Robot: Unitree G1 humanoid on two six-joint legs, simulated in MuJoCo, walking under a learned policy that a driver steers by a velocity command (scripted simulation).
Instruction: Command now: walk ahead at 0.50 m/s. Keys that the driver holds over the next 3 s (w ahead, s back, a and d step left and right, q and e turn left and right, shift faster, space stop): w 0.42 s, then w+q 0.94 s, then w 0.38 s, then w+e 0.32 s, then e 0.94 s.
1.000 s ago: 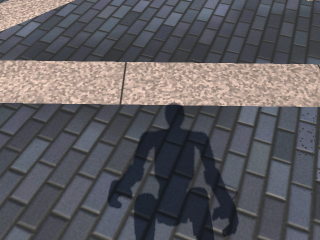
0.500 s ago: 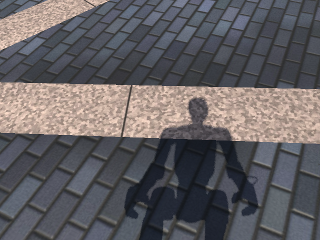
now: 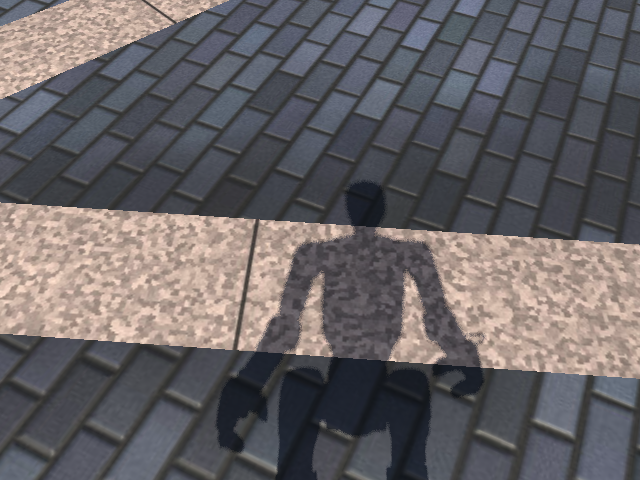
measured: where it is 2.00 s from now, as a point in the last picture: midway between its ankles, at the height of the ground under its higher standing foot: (241, 256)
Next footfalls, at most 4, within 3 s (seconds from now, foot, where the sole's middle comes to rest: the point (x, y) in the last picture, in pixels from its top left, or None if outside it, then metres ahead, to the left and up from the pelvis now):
0.44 right None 0.42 -0.15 -0.77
1.02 left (273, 385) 0.68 0.12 -0.77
1.50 right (301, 259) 1.03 0.07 -0.77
2.00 left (169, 233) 1.11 0.42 -0.77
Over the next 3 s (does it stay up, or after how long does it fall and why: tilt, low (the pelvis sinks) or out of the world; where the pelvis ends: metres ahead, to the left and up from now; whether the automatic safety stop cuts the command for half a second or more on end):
stays up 1.24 0.36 0.00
